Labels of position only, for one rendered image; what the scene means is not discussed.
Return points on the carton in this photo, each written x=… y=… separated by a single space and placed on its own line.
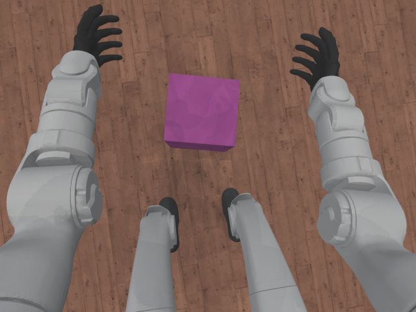
x=201 y=112

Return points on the robot left upper arm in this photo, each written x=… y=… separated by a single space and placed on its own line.
x=50 y=206

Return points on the right robot forearm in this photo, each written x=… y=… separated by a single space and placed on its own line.
x=343 y=143

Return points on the left robot hand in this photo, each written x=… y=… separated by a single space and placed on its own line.
x=88 y=36

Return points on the right robot hand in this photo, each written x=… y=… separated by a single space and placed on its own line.
x=326 y=58

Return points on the left robot forearm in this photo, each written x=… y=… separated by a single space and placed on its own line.
x=68 y=117

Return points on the robot right upper arm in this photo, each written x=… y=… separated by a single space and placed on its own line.
x=368 y=229

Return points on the robot left thigh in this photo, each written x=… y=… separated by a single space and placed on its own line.
x=151 y=286

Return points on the robot left shin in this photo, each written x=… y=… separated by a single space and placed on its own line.
x=155 y=208

